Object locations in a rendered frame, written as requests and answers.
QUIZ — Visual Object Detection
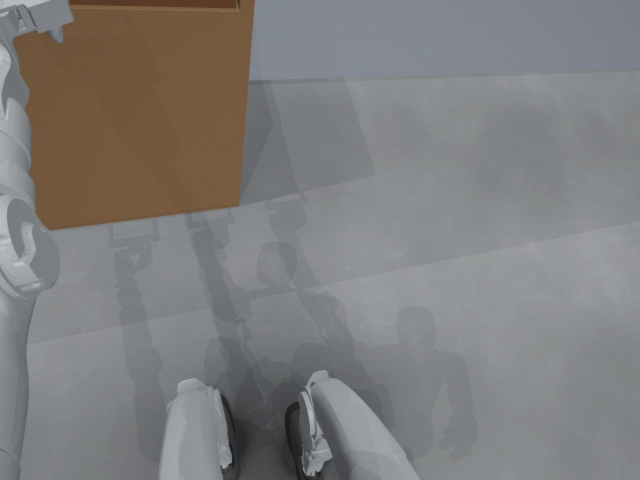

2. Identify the robot left thigh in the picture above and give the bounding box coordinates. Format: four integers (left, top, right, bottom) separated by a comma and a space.
157, 386, 228, 480

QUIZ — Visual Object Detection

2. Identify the left robot upper arm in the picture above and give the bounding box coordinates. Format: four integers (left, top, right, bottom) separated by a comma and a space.
0, 193, 60, 480

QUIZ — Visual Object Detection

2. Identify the robot left hand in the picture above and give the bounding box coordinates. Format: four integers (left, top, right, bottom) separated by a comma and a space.
0, 0, 74, 44

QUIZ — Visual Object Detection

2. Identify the robot left forearm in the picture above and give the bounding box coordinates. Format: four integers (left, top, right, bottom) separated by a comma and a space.
0, 27, 36, 212

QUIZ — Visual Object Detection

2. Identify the cabinet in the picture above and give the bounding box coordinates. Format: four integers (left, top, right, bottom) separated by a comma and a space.
13, 0, 255, 231

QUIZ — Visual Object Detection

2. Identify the right robot foot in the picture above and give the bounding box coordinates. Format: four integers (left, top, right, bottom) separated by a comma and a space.
285, 402, 324, 480

